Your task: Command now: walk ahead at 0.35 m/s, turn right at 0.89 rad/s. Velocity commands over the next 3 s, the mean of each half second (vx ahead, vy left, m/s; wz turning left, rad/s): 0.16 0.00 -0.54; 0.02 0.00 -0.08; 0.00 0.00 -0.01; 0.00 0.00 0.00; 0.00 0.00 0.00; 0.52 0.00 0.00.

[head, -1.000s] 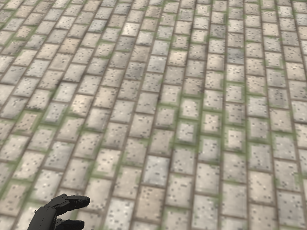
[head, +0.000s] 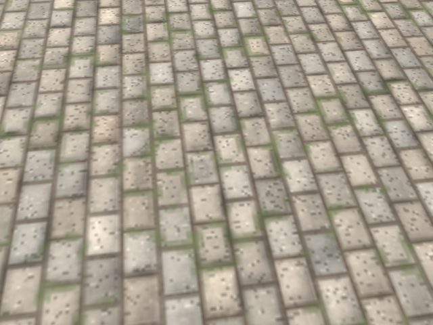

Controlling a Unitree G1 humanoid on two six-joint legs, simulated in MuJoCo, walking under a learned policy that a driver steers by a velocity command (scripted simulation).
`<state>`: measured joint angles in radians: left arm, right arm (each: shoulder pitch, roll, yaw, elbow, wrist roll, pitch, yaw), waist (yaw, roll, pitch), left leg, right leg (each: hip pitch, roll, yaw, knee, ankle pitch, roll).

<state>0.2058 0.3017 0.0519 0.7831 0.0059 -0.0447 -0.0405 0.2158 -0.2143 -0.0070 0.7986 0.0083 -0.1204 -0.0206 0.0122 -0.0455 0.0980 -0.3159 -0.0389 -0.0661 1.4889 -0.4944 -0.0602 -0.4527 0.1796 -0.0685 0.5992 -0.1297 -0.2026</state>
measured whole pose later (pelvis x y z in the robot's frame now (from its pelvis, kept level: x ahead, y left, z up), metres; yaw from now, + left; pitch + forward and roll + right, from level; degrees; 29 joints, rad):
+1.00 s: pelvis +0.24 +0.05 +0.02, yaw -16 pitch -1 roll +0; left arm 0.25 0.18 0.02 0.80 0.01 -0.02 0.02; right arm 0.21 -0.22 -0.05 0.77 -0.01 -0.01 -0.02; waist -0.01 0.01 0.01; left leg -0.33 -0.02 -0.06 0.54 -0.20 -0.02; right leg -0.19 0.03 0.04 0.57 -0.37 -0.02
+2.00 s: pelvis +0.25 +0.04 +0.03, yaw -15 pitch -1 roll +0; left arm 0.32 0.17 0.02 1.06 0.00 -0.02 0.03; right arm 0.17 -0.20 -0.04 1.09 0.00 0.02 -0.05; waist 0.00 0.01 0.04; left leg -0.27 0.00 -0.08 0.48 -0.19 -0.03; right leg -0.11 0.04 0.02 0.47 -0.34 -0.03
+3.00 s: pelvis +0.43 +0.08 +0.03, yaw -16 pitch +2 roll +1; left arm 0.28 0.25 0.05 0.94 0.04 -0.09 -0.04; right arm 0.34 -0.21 -0.05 1.03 -0.03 -0.08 0.02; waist -0.01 -0.04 -0.04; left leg -0.21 -0.03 0.10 0.46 -0.29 0.05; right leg -0.49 -0.06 0.01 1.22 -0.23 -0.11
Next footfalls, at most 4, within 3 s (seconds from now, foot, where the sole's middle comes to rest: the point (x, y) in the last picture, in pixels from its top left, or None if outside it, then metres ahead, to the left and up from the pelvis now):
0.30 left None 0.37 0.15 -0.74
0.64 right None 0.21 -0.05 -0.74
2.86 left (163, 313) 0.47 0.16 -0.74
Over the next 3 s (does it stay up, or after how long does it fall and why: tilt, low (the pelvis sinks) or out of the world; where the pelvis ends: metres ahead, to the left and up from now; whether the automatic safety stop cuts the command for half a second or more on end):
stays up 0.43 0.08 0.03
